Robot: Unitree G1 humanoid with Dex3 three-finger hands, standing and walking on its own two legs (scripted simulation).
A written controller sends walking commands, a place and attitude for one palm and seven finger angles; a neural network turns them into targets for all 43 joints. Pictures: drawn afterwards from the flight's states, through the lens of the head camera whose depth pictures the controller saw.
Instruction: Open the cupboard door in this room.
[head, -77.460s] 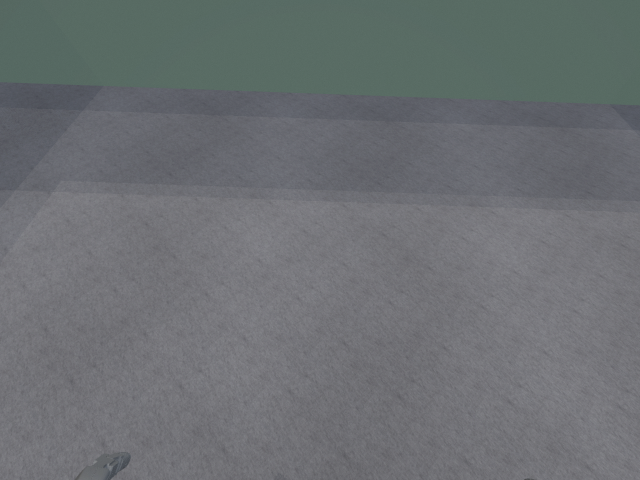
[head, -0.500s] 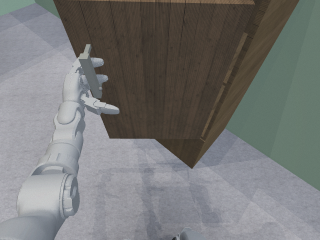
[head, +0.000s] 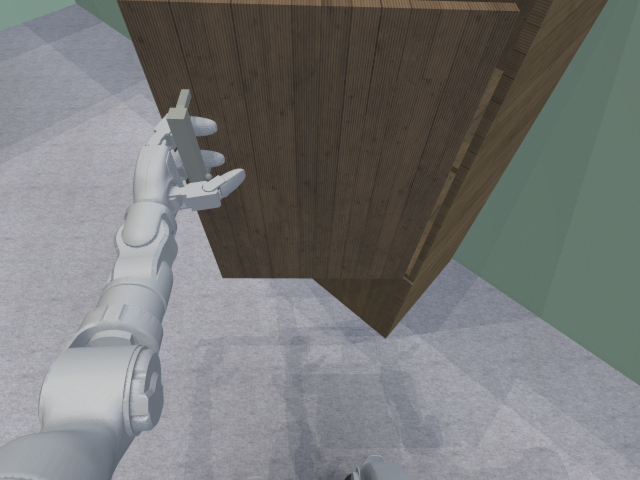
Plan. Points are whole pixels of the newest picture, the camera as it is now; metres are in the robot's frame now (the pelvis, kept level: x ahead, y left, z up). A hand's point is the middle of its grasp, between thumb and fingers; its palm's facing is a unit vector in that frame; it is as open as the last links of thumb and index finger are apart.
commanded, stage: close the thumb around the handle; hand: left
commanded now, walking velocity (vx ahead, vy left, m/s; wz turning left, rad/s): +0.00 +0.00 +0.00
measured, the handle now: (194, 146) +0.52 +0.15 +0.10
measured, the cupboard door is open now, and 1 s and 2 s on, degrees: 43 70 79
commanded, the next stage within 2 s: pull the door open along its arc in 0.28 s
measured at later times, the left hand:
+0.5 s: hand (209, 175) +0.47 +0.13 +0.09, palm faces -0.03 -1.00 +0.00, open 5.4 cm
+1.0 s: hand (243, 290) +0.31 +0.07 +0.10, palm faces +0.09 -0.99 +0.12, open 5.9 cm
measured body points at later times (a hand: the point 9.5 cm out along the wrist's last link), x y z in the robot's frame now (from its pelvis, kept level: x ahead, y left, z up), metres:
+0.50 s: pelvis +0.00 +0.00 +0.00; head +0.08 +0.00 +0.44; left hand +0.47 +0.18 +0.10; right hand +0.03 -0.26 -0.12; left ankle -0.02 +0.10 -0.70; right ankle +0.03 -0.11 -0.70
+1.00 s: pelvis +0.01 +0.00 +0.01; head +0.03 -0.01 +0.46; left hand +0.30 +0.13 +0.10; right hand +0.19 -0.23 -0.07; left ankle -0.02 +0.10 -0.70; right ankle +0.03 -0.11 -0.70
